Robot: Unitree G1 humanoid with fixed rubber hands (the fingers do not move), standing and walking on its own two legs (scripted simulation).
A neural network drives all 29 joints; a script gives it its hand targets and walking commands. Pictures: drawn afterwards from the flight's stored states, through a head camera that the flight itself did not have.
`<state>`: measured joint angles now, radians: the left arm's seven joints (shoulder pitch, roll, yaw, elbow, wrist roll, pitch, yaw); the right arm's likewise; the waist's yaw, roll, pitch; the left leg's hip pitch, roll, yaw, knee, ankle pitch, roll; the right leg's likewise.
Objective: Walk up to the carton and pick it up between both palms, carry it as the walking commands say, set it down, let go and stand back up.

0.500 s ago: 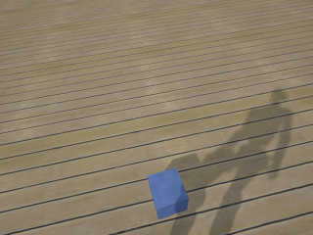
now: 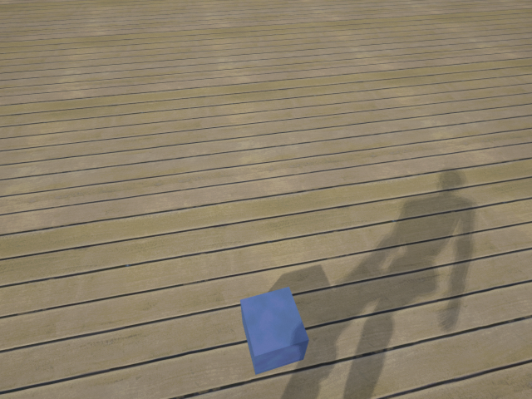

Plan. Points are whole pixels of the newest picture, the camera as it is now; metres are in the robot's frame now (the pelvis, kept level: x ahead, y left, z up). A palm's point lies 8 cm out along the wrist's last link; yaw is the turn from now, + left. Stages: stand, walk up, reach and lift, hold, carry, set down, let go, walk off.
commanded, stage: walk up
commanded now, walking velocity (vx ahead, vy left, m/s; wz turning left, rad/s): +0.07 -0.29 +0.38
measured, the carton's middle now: (272, 330) +0.51 -0.04 -0.68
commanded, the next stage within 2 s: stand in 1.92 s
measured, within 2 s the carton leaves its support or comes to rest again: neither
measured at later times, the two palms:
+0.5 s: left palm out of the picture +0.06 +0.11 -0.13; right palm (456, 348) +0.24 -0.34 -0.14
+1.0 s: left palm out of the picture +0.14 +0.17 -0.16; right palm (428, 322) +0.28 -0.30 -0.13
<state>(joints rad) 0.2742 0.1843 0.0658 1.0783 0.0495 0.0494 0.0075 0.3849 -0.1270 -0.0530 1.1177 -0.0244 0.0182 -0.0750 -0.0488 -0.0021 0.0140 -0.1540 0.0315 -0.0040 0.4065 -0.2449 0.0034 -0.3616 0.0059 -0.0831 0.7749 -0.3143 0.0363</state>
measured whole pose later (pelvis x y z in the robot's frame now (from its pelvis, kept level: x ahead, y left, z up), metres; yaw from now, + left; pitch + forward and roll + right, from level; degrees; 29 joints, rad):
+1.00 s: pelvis +0.14 -0.07 -0.01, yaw +8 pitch +1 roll -1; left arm 0.21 0.21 0.06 0.98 0.02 0.07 0.04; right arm 0.09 -0.20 -0.04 0.94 -0.02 0.03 -0.04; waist 0.00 -0.02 0.10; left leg -0.34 0.03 0.11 0.50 -0.17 0.06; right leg -0.38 -0.02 -0.01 0.98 -0.54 0.05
